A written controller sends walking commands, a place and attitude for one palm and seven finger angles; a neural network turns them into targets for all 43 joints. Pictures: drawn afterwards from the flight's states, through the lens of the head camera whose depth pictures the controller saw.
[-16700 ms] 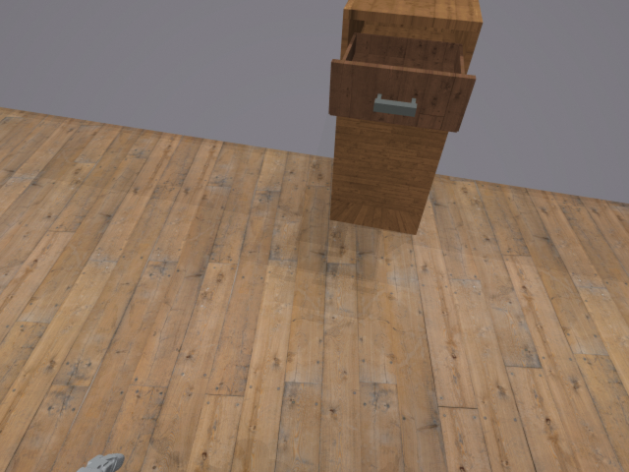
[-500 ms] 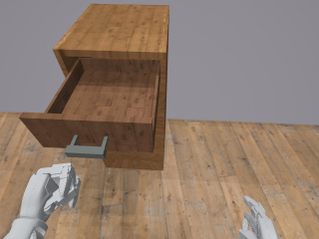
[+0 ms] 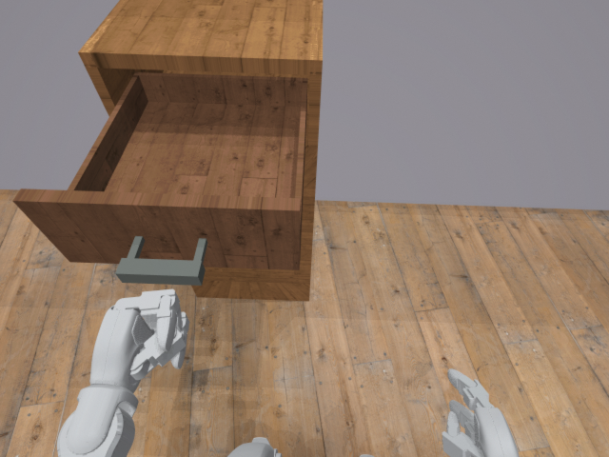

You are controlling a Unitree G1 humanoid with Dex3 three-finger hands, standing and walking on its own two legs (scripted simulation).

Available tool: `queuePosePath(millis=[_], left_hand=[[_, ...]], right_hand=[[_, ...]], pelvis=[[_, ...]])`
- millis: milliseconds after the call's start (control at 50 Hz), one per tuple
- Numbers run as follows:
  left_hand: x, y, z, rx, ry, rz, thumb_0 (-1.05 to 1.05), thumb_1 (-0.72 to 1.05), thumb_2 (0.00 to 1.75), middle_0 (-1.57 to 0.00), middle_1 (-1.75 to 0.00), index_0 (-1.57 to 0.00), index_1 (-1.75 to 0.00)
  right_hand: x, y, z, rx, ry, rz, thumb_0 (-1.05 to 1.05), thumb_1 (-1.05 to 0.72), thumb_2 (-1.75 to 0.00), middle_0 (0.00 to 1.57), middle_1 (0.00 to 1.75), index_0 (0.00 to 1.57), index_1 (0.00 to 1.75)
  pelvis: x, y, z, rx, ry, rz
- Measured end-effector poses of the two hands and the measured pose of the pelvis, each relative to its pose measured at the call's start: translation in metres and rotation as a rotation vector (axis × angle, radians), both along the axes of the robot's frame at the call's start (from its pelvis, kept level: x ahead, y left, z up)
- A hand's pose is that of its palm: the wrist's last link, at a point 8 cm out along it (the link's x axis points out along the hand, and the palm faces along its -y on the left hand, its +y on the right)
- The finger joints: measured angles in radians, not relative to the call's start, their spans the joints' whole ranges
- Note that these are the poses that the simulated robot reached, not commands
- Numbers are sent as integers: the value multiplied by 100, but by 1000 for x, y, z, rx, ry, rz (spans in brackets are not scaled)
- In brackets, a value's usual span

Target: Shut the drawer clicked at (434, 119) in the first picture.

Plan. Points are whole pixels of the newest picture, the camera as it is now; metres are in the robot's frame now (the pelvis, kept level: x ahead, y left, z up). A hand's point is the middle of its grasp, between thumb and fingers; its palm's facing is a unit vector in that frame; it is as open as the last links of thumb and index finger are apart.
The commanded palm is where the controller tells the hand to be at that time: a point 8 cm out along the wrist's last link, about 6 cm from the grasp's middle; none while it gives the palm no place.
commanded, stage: bring the fist close to the handle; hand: left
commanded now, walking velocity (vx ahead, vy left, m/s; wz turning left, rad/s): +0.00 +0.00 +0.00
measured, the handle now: (166, 258) +0.35 +0.20 +0.06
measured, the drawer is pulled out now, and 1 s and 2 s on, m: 0.29 0.28 0.15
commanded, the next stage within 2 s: push the drawer shut in 0.44 s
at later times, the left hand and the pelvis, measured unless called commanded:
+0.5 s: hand (183, 335) +0.25 +0.16 +0.05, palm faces +0.03 -1.00 -0.05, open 3.2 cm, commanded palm +0.23 +0.22 +0.06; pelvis -0.01 -0.01 -0.01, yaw +0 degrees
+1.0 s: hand (184, 305) +0.29 +0.17 +0.05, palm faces +0.02 -1.00 -0.05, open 2.9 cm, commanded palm +0.28 +0.22 +0.06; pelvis -0.01 -0.02 +0.00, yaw +0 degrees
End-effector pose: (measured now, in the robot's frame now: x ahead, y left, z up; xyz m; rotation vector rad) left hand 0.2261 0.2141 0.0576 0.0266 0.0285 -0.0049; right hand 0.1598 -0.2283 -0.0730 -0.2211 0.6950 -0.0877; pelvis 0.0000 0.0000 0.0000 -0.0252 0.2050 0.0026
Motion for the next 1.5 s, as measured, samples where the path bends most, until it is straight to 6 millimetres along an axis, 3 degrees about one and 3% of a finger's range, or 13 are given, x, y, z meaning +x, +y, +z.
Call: queuePosePath(millis=[160,260,420,620,1100,1500], left_hand=[[12,-5,-3,8,-31,3,1,90,90,-140,-160,-139,-160],[8,-6,4,17,-32,3,1,90,90,-140,-160,-139,-160],[1,-2,-4,20,1,36,1,90,90,-140,-160,-140,-160],[9,-3,2,30,-34,17,1,90,90,-140,-160,-140,-160],[54,7,-5,18,-27,17,-4,79,93,-140,-160,-140,-160],[107,5,-3,7,-33,12,0,82,93,-140,-160,-140,-160]], right_hand=[[-8,-5,-9,-4,40,-17,1,-90,-90,21,30,20,30],[-14,-9,-8,7,47,-37,1,-90,-90,21,30,20,30],[-16,-20,-6,-10,51,-41,1,-90,-90,21,30,20,30],[-15,-30,-7,-14,48,-49,1,-90,-90,21,30,20,29],[-31,-34,-20,-29,131,-64,1,-90,-90,21,30,20,29],[-76,-29,-25,-38,242,-112,1,-90,-90,21,30,20,30]], pelvis=[[-3,-2,-7,-2,17,-6],[-2,-4,-4,0,10,-11],[-5,-11,-4,2,4,-4],[-6,-19,-5,3,6,-1],[-13,-19,-4,2,12,7],[-20,-7,-4,-3,22,-6]])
